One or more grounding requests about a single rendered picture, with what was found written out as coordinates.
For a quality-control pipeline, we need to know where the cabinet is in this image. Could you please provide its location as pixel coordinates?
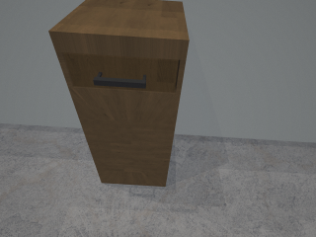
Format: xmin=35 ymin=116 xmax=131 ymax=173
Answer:
xmin=48 ymin=0 xmax=190 ymax=187

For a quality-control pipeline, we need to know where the drawer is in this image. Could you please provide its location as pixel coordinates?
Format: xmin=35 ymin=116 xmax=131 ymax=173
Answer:
xmin=63 ymin=52 xmax=179 ymax=93

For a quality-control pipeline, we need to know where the handle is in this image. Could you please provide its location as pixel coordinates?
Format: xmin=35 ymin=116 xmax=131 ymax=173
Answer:
xmin=93 ymin=72 xmax=146 ymax=89

